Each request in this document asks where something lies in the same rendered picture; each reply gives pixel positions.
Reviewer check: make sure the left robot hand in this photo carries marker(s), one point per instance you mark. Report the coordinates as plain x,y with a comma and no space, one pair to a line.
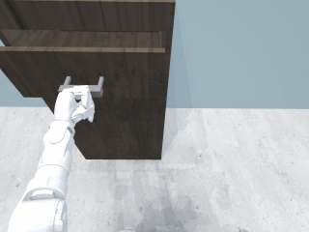
67,109

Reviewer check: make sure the left robot forearm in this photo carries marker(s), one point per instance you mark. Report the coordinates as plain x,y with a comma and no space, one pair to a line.
50,180

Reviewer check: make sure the cabinet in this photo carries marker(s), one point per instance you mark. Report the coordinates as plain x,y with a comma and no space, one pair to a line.
122,128

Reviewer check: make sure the left robot upper arm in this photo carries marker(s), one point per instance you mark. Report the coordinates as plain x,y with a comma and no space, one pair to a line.
43,215

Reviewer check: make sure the drawer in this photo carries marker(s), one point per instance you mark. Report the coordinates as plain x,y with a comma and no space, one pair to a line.
130,62

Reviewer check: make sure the handle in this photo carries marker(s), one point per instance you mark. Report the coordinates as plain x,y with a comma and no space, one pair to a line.
95,90

